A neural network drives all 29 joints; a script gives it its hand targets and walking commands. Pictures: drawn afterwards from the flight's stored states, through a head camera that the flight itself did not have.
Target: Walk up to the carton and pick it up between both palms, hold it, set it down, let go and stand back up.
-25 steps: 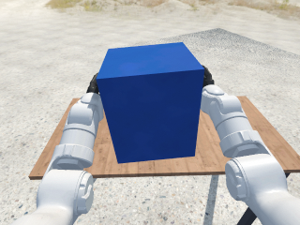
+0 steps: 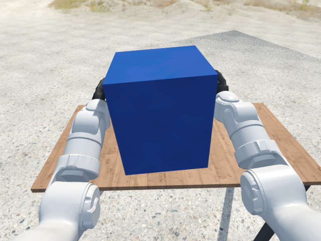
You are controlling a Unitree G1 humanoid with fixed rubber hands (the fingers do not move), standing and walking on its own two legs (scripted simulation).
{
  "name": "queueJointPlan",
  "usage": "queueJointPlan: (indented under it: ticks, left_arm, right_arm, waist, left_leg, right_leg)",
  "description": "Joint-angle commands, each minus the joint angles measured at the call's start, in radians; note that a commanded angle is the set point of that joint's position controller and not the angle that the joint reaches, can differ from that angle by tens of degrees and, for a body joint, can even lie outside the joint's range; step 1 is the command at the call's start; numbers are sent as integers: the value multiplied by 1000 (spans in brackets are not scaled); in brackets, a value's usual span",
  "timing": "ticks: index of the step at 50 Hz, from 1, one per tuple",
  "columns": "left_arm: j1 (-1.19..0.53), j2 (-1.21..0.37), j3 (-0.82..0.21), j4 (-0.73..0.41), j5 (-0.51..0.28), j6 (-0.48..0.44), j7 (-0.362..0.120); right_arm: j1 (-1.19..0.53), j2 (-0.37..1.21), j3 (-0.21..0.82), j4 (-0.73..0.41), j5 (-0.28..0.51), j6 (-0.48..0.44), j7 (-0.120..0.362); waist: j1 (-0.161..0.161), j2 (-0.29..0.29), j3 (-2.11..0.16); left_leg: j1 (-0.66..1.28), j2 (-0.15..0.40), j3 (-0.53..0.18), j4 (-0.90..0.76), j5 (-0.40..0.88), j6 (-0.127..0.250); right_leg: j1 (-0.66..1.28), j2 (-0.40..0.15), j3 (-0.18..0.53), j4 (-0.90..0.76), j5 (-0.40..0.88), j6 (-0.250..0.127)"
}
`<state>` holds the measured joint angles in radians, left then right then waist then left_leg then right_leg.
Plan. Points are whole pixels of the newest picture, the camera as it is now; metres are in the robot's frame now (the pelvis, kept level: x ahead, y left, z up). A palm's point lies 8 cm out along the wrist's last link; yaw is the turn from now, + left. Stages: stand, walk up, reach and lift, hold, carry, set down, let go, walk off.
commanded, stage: hold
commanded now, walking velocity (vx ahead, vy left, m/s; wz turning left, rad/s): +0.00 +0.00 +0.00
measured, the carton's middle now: (160, 109) +0.40 +0.01 +0.20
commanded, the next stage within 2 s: none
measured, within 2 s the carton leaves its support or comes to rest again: neither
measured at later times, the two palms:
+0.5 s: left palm (99, 105) +0.39 +0.16 +0.22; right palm (220, 98) +0.39 -0.14 +0.24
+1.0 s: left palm (99, 105) +0.39 +0.16 +0.22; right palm (220, 97) +0.39 -0.14 +0.24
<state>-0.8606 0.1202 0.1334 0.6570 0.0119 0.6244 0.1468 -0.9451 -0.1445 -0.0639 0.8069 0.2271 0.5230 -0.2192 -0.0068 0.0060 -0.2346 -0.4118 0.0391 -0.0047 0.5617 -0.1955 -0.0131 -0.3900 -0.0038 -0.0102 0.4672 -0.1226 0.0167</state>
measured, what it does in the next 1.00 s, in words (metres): stands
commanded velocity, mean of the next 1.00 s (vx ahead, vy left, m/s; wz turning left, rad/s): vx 0.00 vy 0.00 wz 0.00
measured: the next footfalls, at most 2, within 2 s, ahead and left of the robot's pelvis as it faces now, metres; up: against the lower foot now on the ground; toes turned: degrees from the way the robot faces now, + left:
none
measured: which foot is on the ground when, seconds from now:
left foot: down 0.00-1.00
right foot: down 0.00-1.00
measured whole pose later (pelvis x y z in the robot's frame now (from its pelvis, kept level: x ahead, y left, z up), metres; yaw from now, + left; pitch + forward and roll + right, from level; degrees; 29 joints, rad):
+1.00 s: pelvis +0.00 +0.00 +0.00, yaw +0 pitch +2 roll -1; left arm -0.86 0.12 0.13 0.66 0.02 0.62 0.14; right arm -0.95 -0.14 -0.06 0.81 0.23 0.52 -0.22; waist -0.01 0.01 -0.23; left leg -0.41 0.04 0.00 0.56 -0.20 -0.01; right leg -0.39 0.00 -0.01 0.47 -0.12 0.02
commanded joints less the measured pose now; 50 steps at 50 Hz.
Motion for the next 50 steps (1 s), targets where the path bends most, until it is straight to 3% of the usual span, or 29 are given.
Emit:
queueJointPlan:
  ticks: [1, 2, 7, 10, 12, 14, 15, 17, 18, 19, 20, 22, 25, 26, 27, 30, 31, 34, 36, 39, 41, 42, 43, 44, 45, 47, 48, 50]
  left_arm:
    - [-974, -872, -234, -377, -106, -99, -156]
    - [-944, -874, -226, -345, -96, -94, -156]
    - [-957, -884, -252, -398, -104, -98, -155]
    - [-924, -882, -233, -354, -97, -93, -155]
    - [-945, -887, -242, -379, -100, -95, -159]
    - [-960, -876, -228, -360, -99, -98, -160]
    - [-946, -885, -240, -367, -102, -94, -158]
    - [-925, -892, -235, -342, -96, -90, -159]
    - [-963, -887, -244, -405, -106, -97, -159]
    - [-933, -884, -228, -380, -88, -92, -157]
    - [-924, -882, -234, -384, -95, -92, -158]
    - [-950, -881, -230, -369, -95, -94, -160]
    - [-961, -872, -219, -386, -95, -98, -156]
    - [-953, -890, -244, -395, -102, -96, -155]
    - [-929, -890, -235, -354, -97, -91, -156]
    - [-924, -873, -231, -382, -97, -97, -156]
    - [-929, -877, -240, -389, -98, -94, -158]
    - [-897, -892, -237, -348, -97, -88, -161]
    - [-932, -889, -249, -428, -102, -94, -159]
    - [-934, -884, -230, -366, -90, -90, -160]
    - [-918, -887, -247, -401, -99, -93, -158]
    - [-922, -899, -254, -395, -100, -88, -158]
    - [-921, -892, -240, -380, -91, -89, -157]
    - [-916, -898, -248, -370, -103, -90, -158]
    - [-913, -885, -227, -367, -90, -91, -159]
    - [-937, -886, -241, -393, -95, -93, -157]
    - [-960, -884, -235, -383, -96, -95, -155]
    - [-943, -883, -234, -391, -96, -93, -154]
  right_arm:
    - [-911, 851, 230, -360, 158, -51, 137]
    - [-906, 847, 222, -353, 153, -49, 136]
    - [-888, 834, 221, -354, 157, -50, 134]
    - [-889, 830, 214, -356, 150, -49, 131]
    - [-874, 836, 207, -349, 145, -47, 132]
    - [-921, 841, 225, -363, 151, -51, 137]
    - [-893, 839, 211, -357, 146, -50, 135]
    - [-899, 830, 216, -359, 153, -49, 131]
    - [-882, 840, 206, -349, 151, -49, 133]
    - [-891, 837, 218, -357, 156, -49, 134]
    - [-904, 839, 231, -394, 163, -50, 131]
    - [-885, 828, 204, -345, 148, -46, 131]
    - [-884, 850, 219, -352, 155, -48, 137]
    - [-889, 834, 214, -366, 151, -52, 136]
    - [-904, 829, 223, -367, 159, -52, 137]
    - [-890, 846, 241, -389, 159, -52, 134]
    - [-865, 839, 229, -371, 151, -46, 129]
    - [-888, 830, 224, -395, 156, -50, 128]
    - [-863, 839, 235, -387, 168, -49, 129]
    - [-892, 839, 228, -368, 154, -46, 132]
    - [-884, 843, 240, -412, 160, -54, 133]
    - [-881, 828, 225, -380, 157, -50, 131]
    - [-891, 823, 227, -380, 158, -50, 134]
    - [-884, 826, 223, -381, 157, -48, 132]
    - [-880, 831, 227, -374, 157, -47, 133]
    - [-865, 826, 218, -358, 155, -48, 135]
    - [-910, 841, 234, -373, 164, -49, 140]
    - [-877, 831, 221, -359, 160, -45, 137]
  waist:
    - [-66, 64, -422]
    - [-65, 57, -397]
    - [-79, 89, -413]
    - [-76, 57, -395]
    - [-91, 73, -393]
    - [-63, 66, -394]
    - [-83, 69, -401]
    - [-81, 69, -381]
    - [-88, 85, -411]
    - [-70, 72, -405]
    - [-78, 49, -412]
    - [-85, 71, -381]
    - [-65, 73, -409]
    - [-80, 89, -418]
    - [-75, 74, -396]
    - [-61, 49, -422]
    - [-81, 57, -397]
    - [-72, 59, -384]
    - [-76, 78, -437]
    - [-73, 68, -376]
    - [-67, 64, -429]
    - [-84, 78, -401]
    - [-70, 73, -393]
    - [-82, 67, -388]
    - [-70, 60, -383]
    - [-83, 81, -390]
    - [-65, 73, -399]
    - [-73, 73, -390]
  left_leg:
    - [215, -99, -62, -208, 23, -13]
    - [209, -98, -60, -209, 30, -11]
    - [226, -94, -67, -208, 44, -22]
    - [216, -96, -59, -209, 32, -17]
    - [219, -100, -60, -209, 21, -18]
    - [203, -97, -61, -214, 11, -9]
    - [214, -97, -63, -214, 14, -13]
    - [217, -99, -60, -212, 19, -17]
    - [234, -97, -64, -209, 36, -19]
    - [230, -94, -62, -207, 43, -18]
    - [228, -96, -62, -202, 46, -14]
    - [208, -95, -61, -212, 7, -16]
    - [214, -97, -59, -214, 20, -13]
    - [219, -95, -62, -211, 31, -18]
    - [222, -95, -64, -210, 27, -16]
    - [224, -98, -60, -204, 48, -9]
    - [230, -99, -60, -208, 45, -14]
    - [216, -96, -61, -208, 41, -16]
    - [246, -96, -64, -199, 80, -20]
    - [212, -97, -62, -213, 19, -16]
    - [228, -96, -61, -204, 56, -17]
    - [236, -95, -64, -205, 47, -19]
    - [223, -94, -64, -204, 37, -22]
    - [223, -96, -68, -207, 36, -20]
    - [225, -98, -64, -208, 38, -15]
    - [229, -95, -65, -214, 20, -18]
    - [215, -95, -64, -213, 10, -16]
    - [218, -94, -64, -212, 26, -17]
  right_leg:
    - [380, 68, 30, -158, -16, -10]
    - [375, 68, 32, -157, -12, -10]
    - [374, 71, 31, -156, 9, -12]
    - [369, 72, 27, -163, -5, -9]
    - [376, 68, 30, -163, -8, -13]
    - [370, 67, 30, -159, -28, -9]
    - [374, 65, 32, -161, -12, -11]
    - [376, 67, 32, -164, -8, -11]
    - [374, 68, 32, -159, -2, -12]
    - [382, 70, 30, -160, 5, -15]
    - [390, 71, 27, -157, 19, -8]
    - [372, 70, 31, -163, -24, -9]
    - [374, 68, 35, -161, -15, -13]
    - [378, 68, 31, -156, 1, -12]
    - [373, 71, 28, -162, -8, -13]
    - [381, 72, 30, -155, 8, -7]
    - [380, 69, 36, -160, 19, -7]
    - [376, 69, 33, -162, 8, -9]
    - [392, 72, 33, -152, 51, -11]
    - [376, 68, 34, -161, -12, -12]
    - [395, 70, 31, -154, 28, -9]
    - [380, 72, 33, -160, 18, -13]
    - [379, 73, 31, -160, -3, -14]
    - [377, 72, 32, -164, 10, -13]
    - [374, 72, 29, -163, 2, -10]
    - [371, 70, 29, -165, -9, -12]
    - [369, 72, 30, -162, -19, -14]
    - [378, 74, 36, -162, -1, -13]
